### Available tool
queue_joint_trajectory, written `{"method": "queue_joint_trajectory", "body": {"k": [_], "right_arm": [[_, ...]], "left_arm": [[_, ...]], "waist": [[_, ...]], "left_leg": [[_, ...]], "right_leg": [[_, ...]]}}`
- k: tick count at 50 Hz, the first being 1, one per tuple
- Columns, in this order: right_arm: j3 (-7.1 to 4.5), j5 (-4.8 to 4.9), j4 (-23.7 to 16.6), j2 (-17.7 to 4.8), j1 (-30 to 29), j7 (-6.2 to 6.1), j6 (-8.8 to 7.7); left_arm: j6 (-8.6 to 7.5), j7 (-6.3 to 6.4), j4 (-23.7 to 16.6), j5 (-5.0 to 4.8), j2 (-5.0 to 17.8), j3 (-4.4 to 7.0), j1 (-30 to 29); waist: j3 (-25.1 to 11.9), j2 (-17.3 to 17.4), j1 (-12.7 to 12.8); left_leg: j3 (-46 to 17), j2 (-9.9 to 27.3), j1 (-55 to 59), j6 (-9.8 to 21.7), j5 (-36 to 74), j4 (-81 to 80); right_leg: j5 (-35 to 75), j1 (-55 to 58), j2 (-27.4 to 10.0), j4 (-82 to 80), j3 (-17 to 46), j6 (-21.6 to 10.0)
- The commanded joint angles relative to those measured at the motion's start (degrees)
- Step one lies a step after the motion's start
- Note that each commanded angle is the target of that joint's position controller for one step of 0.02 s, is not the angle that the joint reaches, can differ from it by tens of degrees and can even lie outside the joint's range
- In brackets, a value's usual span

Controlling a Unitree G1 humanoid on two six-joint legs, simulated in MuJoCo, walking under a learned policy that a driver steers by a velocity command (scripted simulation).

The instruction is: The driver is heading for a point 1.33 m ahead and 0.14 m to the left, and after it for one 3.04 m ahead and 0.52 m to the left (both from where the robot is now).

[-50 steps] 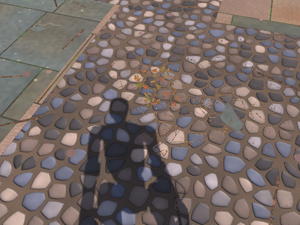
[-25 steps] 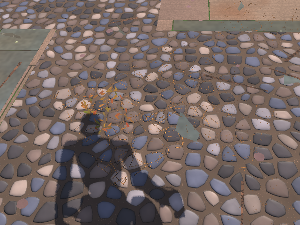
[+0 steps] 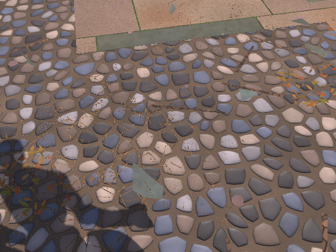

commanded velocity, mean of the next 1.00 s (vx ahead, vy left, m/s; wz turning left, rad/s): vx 0.50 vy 0.00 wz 0.02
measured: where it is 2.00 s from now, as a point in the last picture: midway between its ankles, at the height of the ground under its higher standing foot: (159, 135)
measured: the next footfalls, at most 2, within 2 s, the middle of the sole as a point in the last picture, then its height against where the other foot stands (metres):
right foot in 0.36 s outside the picture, level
left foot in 0.92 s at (167, 203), level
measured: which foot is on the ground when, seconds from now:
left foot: down 0.00-0.38, up 0.40-0.90, down 0.92-1.00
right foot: up 0.00-0.34, down 0.36-0.94, up 0.96-1.00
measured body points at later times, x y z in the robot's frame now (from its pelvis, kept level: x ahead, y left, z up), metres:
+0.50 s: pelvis +0.26 -0.08 +0.00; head +0.29 -0.10 +0.45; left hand +0.43 +0.16 -0.10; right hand +0.30 -0.36 -0.14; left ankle +0.21 +0.09 -0.64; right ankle +0.30 -0.17 -0.74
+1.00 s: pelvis +0.55 -0.04 -0.02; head +0.59 -0.04 +0.43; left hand +0.58 +0.24 -0.15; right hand +0.74 -0.29 -0.12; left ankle +0.63 +0.03 -0.74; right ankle +0.37 -0.20 -0.64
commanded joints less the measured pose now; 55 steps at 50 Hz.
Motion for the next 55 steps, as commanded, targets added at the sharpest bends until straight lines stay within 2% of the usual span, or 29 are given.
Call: {"method": "queue_joint_trajectory", "body": {"k": [1, 5, 9, 13, 15, 17, 18, 19, 20, 21, 22, 23, 24, 25, 28, 31, 36, 40, 43, 44, 45, 46, 47, 48, 49, 50, 51, 53, 55], "right_arm": [[-1.31, 0.01, -1.24, -4.77, 1.77, 0.25, -0.82], [-2.27, 0.26, 1.07, -7.61, 4.45, 0.50, -1.16], [-2.23, 1.13, 2.07, -9.03, 5.56, 0.46, -0.20], [-2.36, 2.16, 4.28, -11.03, 10.35, 0.53, 1.11], [-2.47, 2.52, 5.08, -11.78, 10.94, 0.43, 2.02], [-2.20, 2.59, 5.27, -11.90, 9.63, 0.17, 2.81], [-1.37, 1.88, 4.84, -9.98, 9.96, -0.13, 2.77], [0.60, 0.39, 2.41, -4.41, 13.50, 0.19, 1.82], [1.04, 1.08, 3.12, -3.78, 14.63, 0.59, 0.21], [-0.52, 3.07, 2.04, -8.91, 10.17, 0.93, -0.50], [-0.45, 3.41, 0.82, -8.65, 6.32, 0.87, -0.61], [-0.48, 2.41, 0.93, -7.84, 4.95, 0.55, -0.21], [-0.86, 1.63, 1.26, -7.59, 5.62, 0.36, 0.58], [-0.75, 1.70, 1.92, -6.40, 7.37, 0.47, 1.55], [-0.70, 1.89, 2.12, -4.59, 7.30, 0.14, 3.45], [-0.91, 1.89, 0.63, -4.06, 2.75, 0.05, 3.58], [-0.28, 1.43, -2.30, -2.52, -5.20, 1.49, 3.15], [0.13, 1.48, -5.81, -2.07, -10.17, 2.97, 3.02], [-0.53, 1.68, -7.79, -3.46, -9.17, 3.97, 3.07], [-1.23, 1.72, -7.63, -4.70, -6.00, 3.96, 3.27], [-2.53, 1.89, -6.21, -6.88, 1.22, 3.78, 3.38], [-4.50, 1.89, -4.16, -10.71, 10.43, 2.93, 3.56], [-6.31, 1.73, -3.56, -17.45, 16.00, 1.65, 3.94], [-5.54, 1.85, -4.80, -17.24, 15.45, 1.85, 3.35], [-4.45, 1.32, -4.73, -12.97, 15.46, 1.87, 3.11], [-3.83, 1.55, -5.04, -10.58, 12.35, 1.75, 2.90], [-3.26, 1.69, -6.07, -8.87, 8.00, 1.72, 2.89], [-2.46, 0.87, -8.09, -6.58, 3.63, 1.39, 2.94], [-2.81, 1.04, -8.42, -7.65, 3.72, 0.92, 2.69]], "left_arm": [[0.28, -0.31, -4.81, -0.21, 1.68, 0.70, 1.52], [0.53, -0.32, -7.91, 0.74, 0.96, 0.14, -3.29], [-0.77, -1.76, -9.93, 0.98, 0.66, -0.72, -10.87], [-1.11, -2.92, -13.00, 0.44, 1.44, -1.00, -18.01], [-1.23, -3.22, -13.92, 0.53, 2.78, -0.59, -18.24], [-1.38, -3.03, -11.38, 1.07, 5.79, 1.27, -8.55], [-1.20, -2.41, -8.52, 1.17, 9.39, 3.07, 1.44], [-0.82, -1.54, -7.60, 2.21, 16.61, 4.67, 9.66], [-0.90, -1.70, -7.22, 1.36, 15.24, 4.08, 11.02], [-1.26, -2.03, -7.40, 1.52, 11.20, 2.71, 7.88], [-1.38, -2.13, -7.95, 1.40, 8.74, 1.98, 3.56], [-1.49, -2.43, -8.30, 1.36, 6.56, 1.31, -0.66], [-1.80, -2.62, -8.62, 1.56, 4.75, 0.86, -3.31], [-2.14, -2.68, -8.44, 1.80, 4.30, 0.87, -4.59], [-3.63, -2.28, -6.32, 2.36, 5.32, 1.44, -3.65], [-3.73, -1.26, -4.01, 2.75, 5.61, 1.70, -0.79], [-3.56, -0.18, -1.97, 2.25, 7.10, 2.01, 0.34], [-2.28, 0.21, 0.37, 1.53, 7.84, 2.40, 3.00], [-0.93, 0.75, 0.23, 1.19, 9.73, 2.88, 1.28], [-0.47, 1.08, -0.08, 1.16, 10.64, 3.09, 0.69], [0.09, 1.35, -0.38, 1.12, 11.15, 3.12, -0.30], [0.08, 1.64, -0.97, 1.08, 10.91, 2.81, -0.41], [-1.07, 1.08, -3.27, 2.66, 5.19, 0.97, 3.94], [-3.62, 0.00, -4.53, 2.18, 2.63, -0.51, 4.26], [-5.28, -0.85, -6.06, -0.05, 7.08, 0.68, -2.87], [-5.98, -0.97, -7.23, -0.62, 7.12, 0.47, -5.90], [-6.04, -0.47, -6.99, 0.65, 6.75, 0.56, -6.72], [-4.58, -0.10, -6.96, 2.19, 7.40, 1.43, -5.10], [-3.28, 0.03, -7.29, 2.66, 5.87, 1.28, -4.08]], "waist": [[-2.38, 6.17, -0.03], [-0.67, 3.89, -0.38], [0.74, 3.86, -2.36], [2.34, 5.27, -4.62], [2.11, 6.40, -3.56], [-3.67, 6.54, 2.72], [-10.01, 5.01, 6.89], [-18.76, -7.93, 7.07], [-25.30, -12.48, 6.23], [-17.75, -7.41, 6.15], [-11.63, -5.50, 4.61], [-7.60, -1.94, 2.51], [-5.80, -2.58, 0.43], [-5.28, -3.34, -1.06], [-2.89, -1.74, -2.10], [-0.44, -1.09, -0.52], [2.55, -0.82, 2.34], [4.31, -0.42, 4.18], [1.92, -2.44, 2.07], [-0.86, -3.82, 0.17], [-4.92, -3.76, -3.97], [-9.97, -1.58, -8.54], [-16.47, 11.74, -6.82], [-25.16, 14.62, -4.89], [-20.87, 9.37, -7.80], [-13.49, 6.37, -6.37], [-8.54, 1.43, -3.47], [-5.65, 3.06, 0.29], [-4.89, 3.72, 1.29]], "left_leg": [[-14.60, 16.30, 9.15, 9.82, 2.12, -14.89], [-8.97, 17.06, 9.57, 11.77, 8.76, -17.12], [-2.29, 14.45, 10.31, 9.84, 10.78, -16.53], [-2.66, 16.78, 15.33, 8.63, 8.25, -14.50], [-3.01, 18.45, 18.81, 7.71, 12.15, -11.49], [0.46, 15.99, 17.88, 5.35, 28.43, 1.27], [3.00, 13.09, 10.72, 3.15, 27.66, 14.13], [4.59, 6.24, -11.09, -0.72, 4.56, 38.09], [-4.76, 0.92, -21.96, -1.23, -24.82, 50.32], [-7.82, 4.54, -27.77, -0.20, -22.40, 54.39], [-6.57, 7.26, -28.22, 0.56, -17.21, 52.56], [-6.15, 9.35, -25.68, 0.33, -12.84, 48.76], [-6.77, 10.96, -21.89, 0.11, -9.72, 45.18], [-6.92, 11.44, -18.64, -0.26, -7.49, 44.01], [-7.73, 10.98, -19.55, -1.40, -1.87, 40.75], [-10.60, 9.10, -24.28, -1.78, 5.91, 32.75], [-6.89, 7.28, -23.43, -0.86, 15.72, 18.28], [-4.12, 6.81, -26.32, 1.01, 10.37, 13.26], [0.67, 3.61, -20.75, 3.68, 1.46, 12.17], [2.69, 1.27, -15.42, 4.85, -1.45, 12.70], [3.96, -1.42, -5.72, 6.48, -1.45, 11.07], [0.77, -1.92, 9.98, 8.87, 1.56, 8.27], [-24.17, 12.84, 31.91, 16.79, 1.05, 7.73], [-52.63, 21.87, 42.28, 24.60, -6.64, -3.60], [-46.61, 20.10, 40.23, 20.63, -7.61, -6.02], [-37.75, 17.95, 31.88, 18.11, -4.27, -6.01], [-31.20, 15.32, 22.19, 16.19, 1.25, -6.54], [-25.32, 12.06, 10.96, 15.27, 8.93, -9.12], [-22.05, 10.69, 6.33, 15.79, 14.34, -10.44]], "right_leg": [[3.47, -10.43, -6.98, -0.46, 1.66, 0.15], [9.90, -14.85, -7.45, -9.56, 2.33, 0.76], [20.56, -11.75, -6.16, -25.39, -2.15, 0.45], [17.59, -10.23, -4.80, -33.52, -5.16, -0.32], [12.56, -8.52, -3.45, -36.37, -6.31, -1.88], [13.54, 6.78, 0.51, -41.10, -9.38, -4.31], [15.17, 22.04, -0.73, -39.86, -6.92, -6.23], [13.30, 44.28, -16.81, -40.84, 17.46, -14.09], [8.75, 49.03, -23.73, -51.58, 38.45, -19.24], [7.98, 43.43, -21.72, -52.44, 31.78, -16.22], [11.29, 35.41, -19.10, -52.60, 22.51, -14.04], [15.33, 27.34, -16.22, -54.21, 16.02, -12.62], [17.45, 21.78, -13.99, -56.30, 11.72, -11.47], [17.70, 18.46, -13.16, -58.51, 9.07, -11.20], [23.35, 16.01, -12.89, -62.05, 2.60, -11.57], [24.72, 18.63, -12.71, -63.01, -2.48, -10.15], [23.27, 21.95, -13.03, -64.40, -9.20, -7.70], [27.38, 30.34, -15.51, -60.73, -11.70, -6.66], [47.78, 33.22, -16.07, -52.84, -14.15, -4.79], [58.27, 33.33, -15.72, -47.33, -14.98, -4.00], [64.25, 31.34, -14.32, -37.43, -16.25, -2.80], [58.00, 22.82, -11.76, -23.54, -17.00, -0.68], [21.05, -0.34, -4.90, -1.22, -16.32, 2.90], [-13.50, -14.48, 4.49, 11.65, -3.24, 3.82], [-9.91, -20.55, 0.66, 13.20, 2.40, 2.16], [-4.83, -21.46, -1.87, 9.17, 1.22, 0.96], [-1.21, -18.60, -4.29, 3.77, 0.52, 1.00], [2.14, -11.06, -6.53, -2.27, 0.44, 1.98], [3.98, -9.32, -6.40, -6.50, -0.83, 3.74]]}}
Velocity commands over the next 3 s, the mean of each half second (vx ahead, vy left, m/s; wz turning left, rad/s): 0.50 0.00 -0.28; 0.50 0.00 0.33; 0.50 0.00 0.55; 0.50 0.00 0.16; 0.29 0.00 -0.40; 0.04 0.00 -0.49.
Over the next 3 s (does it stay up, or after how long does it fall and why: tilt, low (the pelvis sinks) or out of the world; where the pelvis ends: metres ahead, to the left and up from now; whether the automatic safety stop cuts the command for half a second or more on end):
stays up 1.29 0.25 0.00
